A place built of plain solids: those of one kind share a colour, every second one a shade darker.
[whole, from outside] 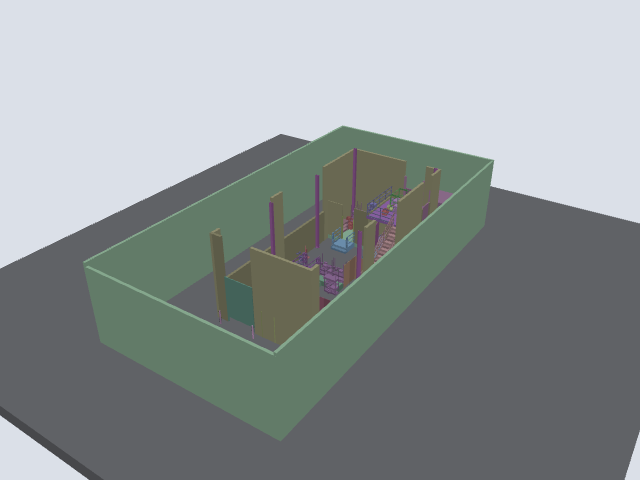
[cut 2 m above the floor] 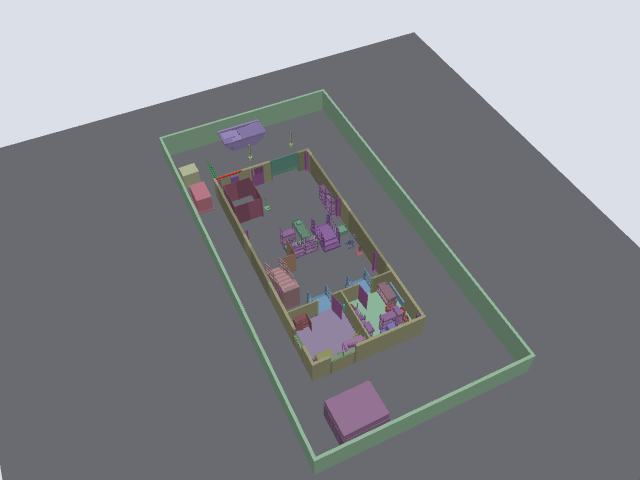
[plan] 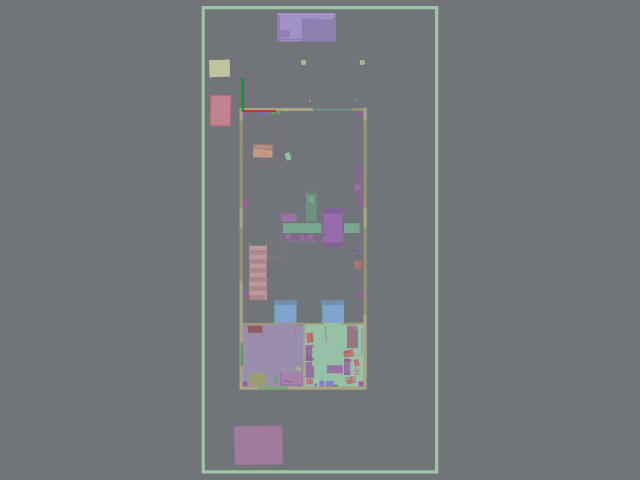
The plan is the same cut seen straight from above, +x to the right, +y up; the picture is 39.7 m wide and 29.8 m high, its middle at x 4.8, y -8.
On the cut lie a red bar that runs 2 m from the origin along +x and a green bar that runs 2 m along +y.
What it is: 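A works' own stores building on a factory's ground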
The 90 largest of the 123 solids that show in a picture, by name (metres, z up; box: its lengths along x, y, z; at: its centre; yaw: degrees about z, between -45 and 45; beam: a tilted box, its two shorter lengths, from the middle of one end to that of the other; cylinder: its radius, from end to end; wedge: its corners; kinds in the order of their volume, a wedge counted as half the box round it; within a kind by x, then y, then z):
{
 "yard_bound_1": {"box": [0.2, 29.02, 6.13], "at": [-2.45, -7.99, 3.02]},
 "yard_bound_2": {"box": [14.69, 0.2, 6.19], "at": [4.8, -22.4, 3.04]},
 "yard_bound_3": {"box": [14.69, 0.2, 5.89], "at": [4.8, 6.42, 2.9]},
 "yard_bound_4": {"box": [0.2, 29.02, 6.19], "at": [12.04, -7.99, 3.04]},
 "wall_1": {"box": [0.2, 1.46, 6.65], "at": [-0.1, -16.57, 3.27]},
 "wall_2": {"box": [0.2, 1.21, 1.39], "at": [-0.1, -15.15, 0.65]},
 "wall_3": {"box": [0.2, 1.16, 6.65], "at": [-0.1, -13.78, 3.27]},
 "wall_4": {"box": [0.2, 2.66, 6.65], "at": [-0.1, -11.88, 3.27]},
 "wall_5": {"box": [0.2, 3.36, 2.75], "at": [-0.1, -8.88, 1.32]},
 "wall_6": {"box": [0.2, 1.21, 6.65], "at": [-0.1, -6.6, 3.27]},
 "wall_7": {"box": [0.2, 5.41, 2.75], "at": [-0.1, -3.3, 1.32]},
 "wall_8": {"box": [0.2, 0.81, 6.65], "at": [-0.1, -0.2, 3.27]},
 "wall_9": {"box": [1.21, 0.2, 6.65], "at": [0.4, -17.2, 3.27]},
 "wall_10": {"box": [2.1, 0.06, 2.99], "at": [1.05, -13.23, 1.45]},
 "wall_11": {"box": [1.51, 0.2, 1.49], "at": [1.9, -17.2, 0.69]},
 "wall_12": {"box": [4.61, 0.2, 6.65], "at": [2.1, 0.1, 3.27]},
 "wall_13": {"box": [1.01, 0.2, 6.65], "at": [3.3, -17.2, 3.27]},
 "wall_14": {"box": [0.6, 0.06, 2.99], "at": [3.5, -13.23, 1.45]},
 "wall_15": {"box": [0.06, 3.9, 2.99], "at": [3.77, -15.15, 1.45]},
 "wall_16": {"box": [0.06, 3.9, 3.39], "at": [3.83, -15.15, 1.65]},
 "wall_17": {"box": [1.31, 0.06, 3.51], "at": [4.4, -13.17, 1.71]},
 "wall_18": {"box": [1.25, 0.06, 3.39], "at": [4.43, -13.23, 1.65]},
 "wall_19": {"box": [3.9, 0.2, 6.65], "at": [5.75, -17.2, 3.27]},
 "wall_20": {"box": [1.35, 0.06, 3.39], "at": [6.82, -13.23, 1.65]},
 "wall_21": {"box": [1.35, 0.06, 3.51], "at": [6.82, -13.17, 1.71]},
 "wall_22": {"box": [0.91, 0.2, 6.65], "at": [7.25, 0.1, 3.27]},
 "wall_23": {"box": [0.2, 4.1, 6.65], "at": [7.6, -15.25, 3.27]},
 "wall_24": {"box": [0.2, 0.61, 6.65], "at": [7.6, -12.9, 3.27]},
 "wall_25": {"box": [0.2, 5.41, 2.75], "at": [7.6, -9.9, 1.32]},
 "wall_26": {"box": [0.2, 1.21, 6.65], "at": [7.6, -6.6, 3.27]},
 "wall_27": {"box": [0.2, 5.41, 2.75], "at": [7.6, -3.3, 1.32]},
 "wall_28": {"box": [0.2, 0.81, 6.65], "at": [7.6, -0.2, 3.27]},
 "beyond_container_1": {"box": [0.037, 2.44, 1.48], "at": [-0.51, -20.78, 0.68], "yaw": 0.9},
 "beyond_container_2": {"box": [2.93, 2.32, 2.59], "at": [0.96, -20.75, 1.24], "yaw": 0.9},
 "beyond_container_3": {"box": [3.0, 0.02, 1.48], "at": [1.0, -21.94, 0.68], "yaw": 0.9},
 "beyond_skip_1": {"box": [1.08, 0.84, 0.1], "at": [2.76, 5.47, 1.07]},
 "beyond_skip_2": {"box": [2.21, 1.3, 0.95], "at": [3.94, 5.21, 0.42]},
 "beyond_skip_3": {"box": [3.28, 1.63, 0.39], "at": [3.96, 5.21, 0.82]},
 "beyond_skip_4": {"box": [3.61, 0.17, 0.12], "at": [3.96, 6.01, 1.18]},
 "beyond_skip_5": {"box": [2.38, 1.45, 0.63], "at": [4.1, 5.21, 0.63]},
 "beyond_skip_6": {"box": [2.1, 1.39, 0.05], "at": [4.74, 5.01, 1.21]},
 "raised_floor_office_1": {"box": [3.93, 4.03, 0.39], "at": [1.9, -15.15, 0.14]},
 "raised_floor_crib_1": {"box": [3.83, 4.03, 0.39], "at": [5.65, -15.15, 0.14]},
 "beyond_oil_tank_1": {"box": [1.32, 1.96, 0.13], "at": [-1.38, 0.03, 0.01], "yaw": -1.3},
 "beyond_oil_tank_2": {"box": [1.16, 1.8, 1.4], "at": [-1.38, 0.03, 0.64], "yaw": -1.3},
 "raised_floor_deck_1": {"box": [3.92, 4.02, 0.2], "at": [1.93, -15.12, 3.04]},
 "beyond_pallets_1": {"box": [1.29, 1.06, 1.34], "at": [-1.44, 2.65, 0.66], "yaw": 1.9},
 "door_landing_1": {"box": [1.4, 1.1, 0.39], "at": [2.65, -12.59, 0.14]},
 "door_landing_2": {"box": [1.4, 0.32, 0.22], "at": [2.65, -11.9, 0.06]},
 "door_landing_3": {"box": [1.4, 1.1, 0.39], "at": [5.6, -12.59, 0.14]},
 "door_landing_4": {"box": [1.4, 0.32, 0.22], "at": [5.6, -11.9, 0.06]},
 "stile_1": {"box": [1.3, 0.32, 0.22], "at": [5.6, -8.29, 0.06]},
 "stile_2": {"box": [1.3, 0.32, 0.39], "at": [5.6, -7.99, 0.14]},
 "stile_3": {"box": [1.3, 1.2, 0.56], "at": [5.6, -7.25, 0.23]},
 "stile_4": {"box": [1.3, 0.32, 0.39], "at": [5.6, -6.51, 0.14]},
 "stile_5": {"box": [1.3, 0.32, 0.22], "at": [5.6, -6.21, 0.06]},
 "roller_conveyor_1": {"box": [2.39, 0.56, 0.45], "at": [3.71, -7.25, 0.17]},
 "roller_conveyor_2": {"box": [0.56, 1.76, 0.45], "at": [4.27, -5.97, 0.17]},
 "roller_conveyor_3": {"box": [0.96, 0.56, 0.44], "at": [6.77, -7.25, 0.17]},
 "stair_openriser_1": {"box": [1.0, 0.1, 2.06], "at": [0.95, -11.7, 0.98]},
 "stair_openriser_2": {"box": [1.1, 0.3, 0.18], "at": [0.95, -11.3, 1.83]},
 "stair_openriser_3": {"box": [1.1, 0.3, 0.18], "at": [0.95, -11.02, 1.65]},
 "stair_openriser_4": {"box": [1.1, 0.3, 0.18], "at": [0.95, -10.74, 1.48]},
 "stair_openriser_5": {"box": [1.1, 0.3, 0.18], "at": [0.95, -10.46, 1.31]},
 "stair_openriser_6": {"box": [1.1, 0.3, 0.18], "at": [0.95, -10.18, 1.13]},
 "stair_openriser_7": {"box": [1.1, 0.3, 0.18], "at": [0.95, -9.9, 0.96]},
 "stair_openriser_8": {"box": [1.1, 0.3, 0.18], "at": [0.95, -9.62, 0.78]},
 "stair_openriser_9": {"box": [1.1, 0.3, 0.18], "at": [0.95, -9.34, 0.61]},
 "stair_openriser_10": {"box": [1.1, 0.3, 0.18], "at": [0.95, -9.06, 0.43]},
 "stair_openriser_11": {"box": [1.1, 0.3, 0.18], "at": [0.95, -8.78, 0.26]},
 "stair_openriser_12": {"box": [1.1, 0.3, 0.22], "at": [0.95, -8.5, 0.06]},
 "plan_chest_small_1": {"box": [0.92, 0.64, 1.01], "at": [0.94, -16.66, 0.79]},
 "wall_over_deck_1": {"box": [0.1, 1.56, 1.21], "at": [-0.06, -15.1, 3.73]},
 "wall_over_deck_2": {"box": [1.27, 0.1, 2.22], "at": [3.25, -17.16, 4.23]},
 "roller_shutter_1": {"box": [2.26, 0.06, 3.2], "at": [5.6, 0.12, 2.0]},
 "shelving_bay_1": {"box": [1.0, 0.48, 0.17], "at": [2.88, -6.6, 1.24]},
 "shelving_bay_2": {"box": [0.4, 0.73, 0.24], "at": [4.23, -16.21, 1.61]},
 "shelving_bay_3": {"box": [0.99, 0.49, 0.17], "at": [5.72, -16.02, 1.58]},
 "shelving_bay_4": {"box": [0.4, 0.99, 0.17], "at": [7.16, -3.84, 1.24]},
 "packing_desk_1": {"box": [0.53, 1.4, 0.11], "at": [6.74, -14.03, 1.21]},
 "packing_desk_2": {"box": [0.37, 1.13, 0.46], "at": [6.97, -14.14, 1.01]},
 "door_leaf_1": {"box": [0.044, 0.99, 2.14], "at": [3.24, -13.75, 1.36], "yaw": 11.1},
 "door_leaf_2": {"box": [0.044, 0.99, 2.14], "at": [5.15, -13.75, 1.36], "yaw": 5.6},
 "boiler_1": {"box": [0.5, 0.35, 0.7], "at": [5.41, -16.92, 1.88]},
 "pallet_load_1": {"box": [1.2, 0.49, 0.2], "at": [1.25, -2.63, 0.05], "yaw": -0.7},
 "desk_load_drowned_1": {"box": [1.3, 0.72, 0.12], "at": [3.04, -16.6, 1.13]},
 "radiator_1": {"box": [0.1, 1.8, 0.6], "at": [7.41, -14.34, 0.79]},
 "desk_frame_1": {"box": [1.4, 0.8, 0.07], "at": [3.01, -16.65, 1.03]},
 "distribution_board_1": {"box": [0.6, 0.18, 0.7], "at": [1.38, -0.09, 1.5]},
 "mesh_cage_1": {"box": [0.025, 1.14, 2.1], "at": [2.32, -1.45, 1.13]}
}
